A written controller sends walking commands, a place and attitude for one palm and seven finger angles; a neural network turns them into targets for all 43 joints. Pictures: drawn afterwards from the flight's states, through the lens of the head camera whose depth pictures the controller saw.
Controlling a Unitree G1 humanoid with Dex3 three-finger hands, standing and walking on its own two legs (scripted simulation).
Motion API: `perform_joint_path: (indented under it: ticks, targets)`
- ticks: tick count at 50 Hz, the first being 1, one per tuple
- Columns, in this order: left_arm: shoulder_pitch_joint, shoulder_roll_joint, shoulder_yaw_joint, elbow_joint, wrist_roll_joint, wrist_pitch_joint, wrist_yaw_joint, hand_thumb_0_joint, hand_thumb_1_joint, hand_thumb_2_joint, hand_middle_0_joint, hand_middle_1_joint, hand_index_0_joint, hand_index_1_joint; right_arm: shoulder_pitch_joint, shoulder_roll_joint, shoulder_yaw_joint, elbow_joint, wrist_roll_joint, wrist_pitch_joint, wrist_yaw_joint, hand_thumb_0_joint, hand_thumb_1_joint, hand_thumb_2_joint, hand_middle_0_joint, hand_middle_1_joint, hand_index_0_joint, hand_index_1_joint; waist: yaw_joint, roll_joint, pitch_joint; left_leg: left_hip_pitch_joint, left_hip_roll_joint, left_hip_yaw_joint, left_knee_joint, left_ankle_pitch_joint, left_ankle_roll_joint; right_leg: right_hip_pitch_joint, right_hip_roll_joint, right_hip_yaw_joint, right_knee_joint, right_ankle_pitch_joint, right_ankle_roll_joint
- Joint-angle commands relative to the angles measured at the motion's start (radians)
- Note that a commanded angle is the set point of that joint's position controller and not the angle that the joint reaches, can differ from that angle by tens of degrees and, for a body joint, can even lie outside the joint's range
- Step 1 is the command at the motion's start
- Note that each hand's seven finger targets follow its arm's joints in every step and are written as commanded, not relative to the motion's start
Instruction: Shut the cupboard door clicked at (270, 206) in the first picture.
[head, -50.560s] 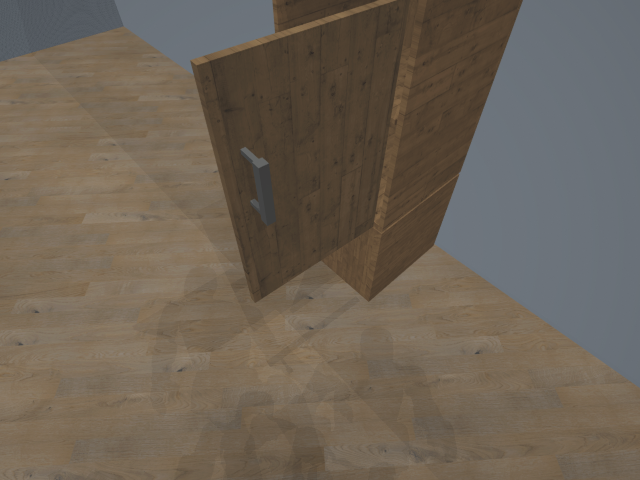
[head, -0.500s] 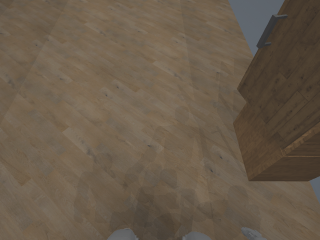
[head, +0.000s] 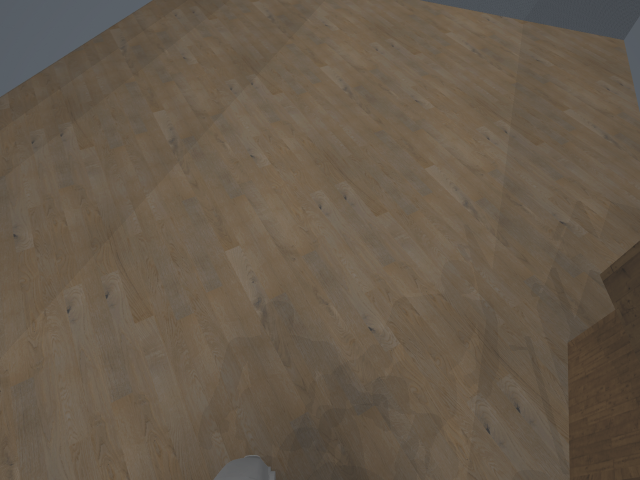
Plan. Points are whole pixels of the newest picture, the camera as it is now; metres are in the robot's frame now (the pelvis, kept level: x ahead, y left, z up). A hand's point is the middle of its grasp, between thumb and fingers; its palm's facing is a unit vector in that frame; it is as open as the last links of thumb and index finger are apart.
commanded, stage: walk to a spot facing it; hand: left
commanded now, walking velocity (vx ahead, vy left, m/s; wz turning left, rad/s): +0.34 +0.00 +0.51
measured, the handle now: out of the picture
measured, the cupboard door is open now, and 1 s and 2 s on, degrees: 18 18 18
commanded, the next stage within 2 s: turn to face it in 0.86 s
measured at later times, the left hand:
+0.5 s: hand (203, 376) +0.27 +0.20 -0.15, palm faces +0.19 -0.95 -0.24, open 7.4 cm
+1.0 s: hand (167, 394) +0.25 +0.26 -0.20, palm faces +0.51 -0.84 -0.20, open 7.4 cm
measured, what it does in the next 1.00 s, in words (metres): walks ahead, turning left: left foot, then right foot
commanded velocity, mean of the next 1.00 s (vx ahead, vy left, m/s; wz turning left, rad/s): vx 0.29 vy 0.00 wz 0.41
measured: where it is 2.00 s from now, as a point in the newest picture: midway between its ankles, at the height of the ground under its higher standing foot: (269, 368)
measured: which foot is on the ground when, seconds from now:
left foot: up 0.00-0.04, down 0.06-0.42, up 0.44-0.86, down 0.88-1.00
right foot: down 0.00-0.04, up 0.06-0.40, down 0.42-0.88, up 0.90-1.00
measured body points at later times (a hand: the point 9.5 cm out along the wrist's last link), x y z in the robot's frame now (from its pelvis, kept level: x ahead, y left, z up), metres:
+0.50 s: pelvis +0.19 -0.01 -0.02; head +0.22 -0.02 +0.43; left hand +0.26 +0.25 -0.13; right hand +0.21 -0.25 -0.18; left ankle +0.07 +0.11 -0.68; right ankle +0.26 -0.10 -0.74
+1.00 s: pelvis +0.36 +0.09 -0.02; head +0.39 +0.14 +0.43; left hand +0.23 +0.31 -0.18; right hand +0.60 -0.06 -0.13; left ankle +0.39 +0.18 -0.74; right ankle +0.36 -0.08 -0.65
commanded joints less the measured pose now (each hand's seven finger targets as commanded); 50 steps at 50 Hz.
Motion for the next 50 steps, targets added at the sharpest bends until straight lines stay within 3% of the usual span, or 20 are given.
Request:
perform_joint_path:
  ticks: [1,2,3,4,8,15,19,20,21,22,23,25,27,34,39,42,44,45,47,50]
  targets:
    - [0.044,0.214,0.06,-0.041,-0.017,-0.016,0.004,0.0,0.9,0.9,-0.2,-0.3,-0.2,-0.3,0.081,-0.1,-0.013,-0.066,-0.007,-0.072,-0.011,0.0,-0.9,-0.9,0.2,0.3,0.2,0.3,-0.07,-0.006,-0.133,0.369,-0.059,0.054,-0.296,0.077,0.04,-0.101,-0.156,0.014,0.175,0.283,-0.079]
    - [0.041,0.143,0.049,-0.076,-0.021,-0.012,-0.009,0.0,0.9,0.9,-0.2,-0.3,-0.2,-0.3,0.213,-0.231,-0.049,-0.038,-0.017,-0.076,-0.024,0.0,-0.9,-0.9,0.2,0.3,0.2,0.3,-0.133,0.288,-0.213,0.624,0.19,-0.341,-0.362,0.028,0.144,-0.404,-0.027,-0.032,0.493,0.01,-0.008]
    - [-0.108,0.123,0.024,-0.162,-0.014,-0.015,-0.014,0.0,0.9,0.9,-0.2,-0.3,-0.2,-0.3,0.347,-0.302,-0.063,0.001,-0.013,-0.076,-0.044,0.0,-0.9,-0.9,0.2,0.3,0.2,0.3,-0.206,0.337,-0.198,0.702,0.37,-0.621,-0.459,0.156,0.258,-0.667,0.05,0.086,0.699,-0.274,0.001]
    - [-0.188,0.133,0.031,-0.185,-0.008,-0.015,-0.008,0.0,0.9,0.9,-0.2,-0.3,-0.2,-0.3,0.346,-0.29,-0.054,0.022,-0.01,-0.075,-0.049,0.0,-0.9,-0.9,0.2,0.3,0.2,0.3,-0.194,0.174,-0.145,0.556,0.387,-0.59,-0.478,0.013,0.262,-0.665,0.02,0.192,0.748,-0.242,-0.023]
    - [-0.104,0.107,0.038,-0.099,-0.005,0.004,-0.024,0.0,0.9,0.9,-0.2,-0.3,-0.2,-0.3,0.111,-0.156,-0.012,-0.022,-0.009,-0.099,-0.072,0.0,-0.9,-0.9,0.2,0.3,0.2,0.3,-0.057,0.218,-0.045,0.283,0.218,-0.351,-0.529,-0.024,0.177,-0.553,-0.004,0.237,0.643,0.009,-0.012]
    - [-0.157,0.082,0.024,-0.111,-0.01,0.003,-0.032,0.0,0.9,0.9,-0.2,-0.3,-0.2,-0.3,0.122,-0.142,-0.016,0.025,-0.005,-0.11,-0.068,0.0,-0.9,-0.9,0.2,0.3,0.2,0.3,-0.036,0.132,-0.016,0.238,0.169,-0.252,-0.521,0.122,0.192,-0.378,0.062,0.183,0.26,0.14,0.003]
    - [-0.006,0.116,0.042,-0.067,-0.007,-0.01,-0.029,0.0,0.9,0.9,-0.2,-0.3,-0.2,-0.3,0.076,-0.132,-0.019,0.034,-0.003,-0.1,-0.063,0.0,-0.9,-0.9,0.2,0.3,0.2,0.3,0.05,0.096,-0.016,0.054,0.105,-0.22,-0.36,0.016,0.143,-0.026,0.118,0.153,0.122,0.182,-0.015]
    - [0.122,0.17,0.057,-0.034,-0.001,-0.023,-0.023,0.0,0.9,0.9,-0.2,-0.3,-0.2,-0.3,0.071,-0.107,-0.016,0.03,0.006,-0.102,-0.06,0.0,-0.9,-0.9,0.2,0.3,0.2,0.3,0.11,-0.026,-0.062,-0.053,0.023,-0.158,-0.141,0.003,0.11,0.153,0.055,0.244,0.027,0.054,-0.039]
    - [0.24,0.279,0.08,-0.012,0.009,-0.033,-0.01,0.0,0.9,0.9,-0.2,-0.3,-0.2,-0.3,0.114,-0.026,-0.003,0.012,0.017,-0.107,-0.052,0.0,-0.9,-0.9,0.2,0.3,0.2,0.3,0.147,-0.329,-0.162,-0.193,-0.123,-0.045,0.241,-0.184,0.059,0.29,-0.231,0.62,-0.176,-0.178,-0.123]
    - [0.22,0.275,0.07,-0.024,-0.005,-0.024,0.002,0.0,0.9,0.9,-0.2,-0.3,-0.2,-0.3,0.09,-0.041,-0.008,-0.013,0.009,-0.1,-0.049,0.0,-0.9,-0.9,0.2,0.3,0.2,0.3,0.118,-0.261,-0.115,-0.256,-0.088,-0.12,0.448,-0.238,0.064,0.207,-0.333,0.801,-0.306,-0.316,-0.182]
    - [0.128,0.245,0.067,-0.043,-0.003,-0.027,0.009,0.0,0.9,0.9,-0.2,-0.3,-0.2,-0.3,0.095,-0.043,-0.013,0.001,0.001,-0.099,-0.049,0.0,-0.9,-0.9,0.2,0.3,0.2,0.3,0.075,-0.271,-0.097,-0.285,-0.042,-0.167,0.573,-0.113,0.065,0.12,-0.322,0.814,-0.33,-0.404,-0.177]
    - [-0.005,0.125,0.036,-0.066,-0.003,-0.037,0.016,0.0,0.9,0.9,-0.2,-0.3,-0.2,-0.3,0.052,-0.044,-0.011,0.022,-0.006,-0.094,-0.04,0.0,-0.9,-0.9,0.2,0.3,0.2,0.3,0.017,-0.104,-0.038,-0.229,0.034,-0.164,0.571,0.073,0.045,-0.053,-0.245,0.521,-0.292,-0.192,-0.158]
    - [-0.003,0.088,0.028,-0.053,-0.003,-0.051,0.018,0.0,0.9,0.9,-0.2,-0.3,-0.2,-0.3,0.077,-0.004,-0.004,0.043,-0.003,-0.081,-0.029,0.0,-0.9,-0.9,0.2,0.3,0.2,0.3,-0.011,-0.089,-0.059,-0.181,0.044,-0.127,0.503,0.119,0.032,-0.062,-0.19,0.32,-0.261,0.07,-0.142]
    - [0.08,0.101,0.027,0.008,-0.006,-0.066,0.021,0.0,0.9,0.9,-0.2,-0.3,-0.2,-0.3,-0.063,0.033,0.011,-0.033,-0.004,-0.062,-0.005,0.0,-0.9,-0.9,0.2,0.3,0.2,0.3,0.002,-0.049,-0.033,-0.256,0.059,-0.036,0.187,0.159,0.007,0.092,-0.195,0.093,-0.236,0.437,-0.155]
    - [0.099,0.155,0.033,0.016,-0.007,-0.054,0.018,0.0,0.9,0.9,-0.2,-0.3,-0.2,-0.3,-0.141,-0.001,0.019,-0.085,-0.003,-0.073,0.006,0.0,-0.9,-0.9,0.2,0.3,0.2,0.3,0.016,-0.073,-0.027,-0.125,0.014,0.04,-0.043,0.116,0.045,0.143,-0.227,0.043,-0.146,0.588,-0.146]
    - [0.049,0.196,0.042,0.0,-0.016,-0.044,0.013,0.0,0.9,0.9,-0.2,-0.3,-0.2,-0.3,0.074,-0.092,-0.006,-0.044,-0.011,-0.079,-0.006,0.0,-0.9,-0.9,0.2,0.3,0.2,0.3,-0.11,-0.015,-0.135,0.296,-0.064,0.069,-0.183,0.16,0.082,-0.021,-0.186,-0.054,0.224,0.646,-0.094]
    - [-0.003,0.125,0.025,-0.096,-0.026,-0.031,-0.007,0.0,0.9,0.9,-0.2,-0.3,-0.2,-0.3,0.303,-0.326,-0.061,-0.002,-0.012,-0.085,-0.037,0.0,-0.9,-0.9,0.2,0.3,0.2,0.3,-0.198,0.346,-0.288,0.672,0.362,-0.636,-0.387,0.321,0.275,-0.551,0.062,0.047,0.815,-0.271,0.002]
    - [-0.067,0.14,0.025,-0.136,-0.022,-0.028,0.0,0.0,0.9,0.9,-0.2,-0.3,-0.2,-0.3,0.288,-0.339,-0.054,0.0,0.0,-0.078,-0.048,0.0,-0.9,-0.9,0.2,0.3,0.2,0.3,-0.18,0.159,-0.252,0.583,0.42,-0.669,-0.424,0.24,0.299,-0.606,0.042,0.188,0.868,-0.25,-0.019]
    - [-0.053,0.106,0.025,-0.099,-0.014,-0.016,0.005,0.0,0.9,0.9,-0.2,-0.3,-0.2,-0.3,0.102,-0.238,-0.023,-0.06,0.001,-0.091,-0.063,0.0,-0.9,-0.9,0.2,0.3,0.2,0.3,-0.096,0.2,-0.161,0.331,0.316,-0.504,-0.478,0.035,0.214,-0.579,-0.004,0.241,0.85,-0.109,-0.019]
    - [0.058,0.063,0.013,-0.011,-0.003,0.012,-0.001,0.0,0.9,0.9,-0.2,-0.3,-0.2,-0.3,0.021,-0.123,0.019,-0.051,-0.001,-0.108,-0.077,0.0,-0.9,-0.9,0.2,0.3,0.2,0.3,-0.017,0.142,-0.126,0.207,0.216,-0.292,-0.492,0.261,0.167,-0.448,0.009,0.247,0.718,0.022,-0.012]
